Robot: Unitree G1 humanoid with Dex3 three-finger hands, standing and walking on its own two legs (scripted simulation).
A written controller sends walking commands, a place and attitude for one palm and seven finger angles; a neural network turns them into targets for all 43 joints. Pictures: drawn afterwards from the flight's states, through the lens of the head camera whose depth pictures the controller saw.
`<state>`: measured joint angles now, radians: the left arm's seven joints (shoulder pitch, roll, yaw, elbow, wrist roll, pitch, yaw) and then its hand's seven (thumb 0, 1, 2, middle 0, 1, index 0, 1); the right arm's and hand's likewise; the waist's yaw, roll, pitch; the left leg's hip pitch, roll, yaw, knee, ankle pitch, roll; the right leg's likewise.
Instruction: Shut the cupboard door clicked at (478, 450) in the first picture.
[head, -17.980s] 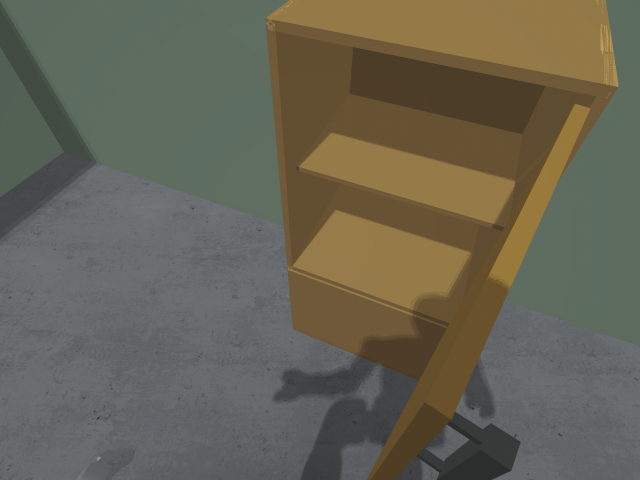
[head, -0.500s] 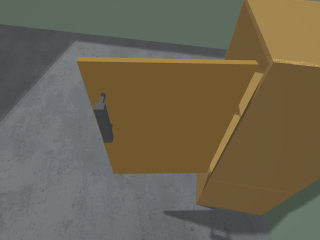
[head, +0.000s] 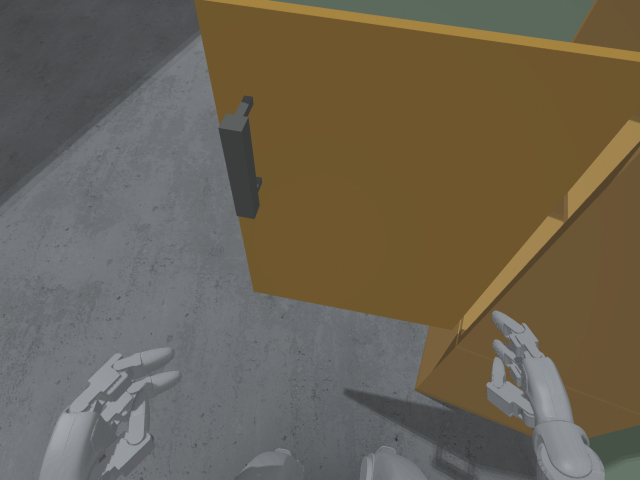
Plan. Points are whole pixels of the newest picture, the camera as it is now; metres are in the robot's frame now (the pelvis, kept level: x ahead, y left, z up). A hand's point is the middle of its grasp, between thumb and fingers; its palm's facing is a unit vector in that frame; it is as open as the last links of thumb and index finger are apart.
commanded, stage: raise the hand and make a fist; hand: left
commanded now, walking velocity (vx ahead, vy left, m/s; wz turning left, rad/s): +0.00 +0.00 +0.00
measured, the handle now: (247, 160) +0.46 +0.16 +0.13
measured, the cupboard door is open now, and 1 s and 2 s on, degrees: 100 100 100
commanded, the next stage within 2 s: bring the fist close to the handle in 1.38 s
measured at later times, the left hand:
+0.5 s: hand (182, 377) +0.20 +0.16 +0.09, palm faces -0.04 -1.00 -0.05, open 3.4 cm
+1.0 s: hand (154, 319) +0.24 +0.19 +0.13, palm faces -0.02 -1.00 -0.07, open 3.1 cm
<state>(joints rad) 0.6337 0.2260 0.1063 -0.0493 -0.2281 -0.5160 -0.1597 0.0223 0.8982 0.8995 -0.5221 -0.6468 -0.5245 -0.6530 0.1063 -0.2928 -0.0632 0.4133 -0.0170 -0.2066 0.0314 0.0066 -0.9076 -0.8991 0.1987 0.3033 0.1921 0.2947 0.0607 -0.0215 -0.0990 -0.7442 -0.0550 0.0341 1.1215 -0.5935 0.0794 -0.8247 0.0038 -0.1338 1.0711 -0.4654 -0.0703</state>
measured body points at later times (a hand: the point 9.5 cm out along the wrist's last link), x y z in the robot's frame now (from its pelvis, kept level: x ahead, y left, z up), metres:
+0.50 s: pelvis +0.00 -0.01 +0.02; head +0.06 -0.02 +0.46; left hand +0.19 +0.22 +0.10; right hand +0.15 -0.27 -0.07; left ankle -0.02 +0.07 -0.66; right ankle +0.04 -0.08 -0.66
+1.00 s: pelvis +0.01 +0.00 +0.04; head +0.05 +0.00 +0.49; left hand +0.23 +0.25 +0.14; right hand +0.20 -0.21 -0.02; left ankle -0.02 +0.07 -0.66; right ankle +0.04 -0.08 -0.66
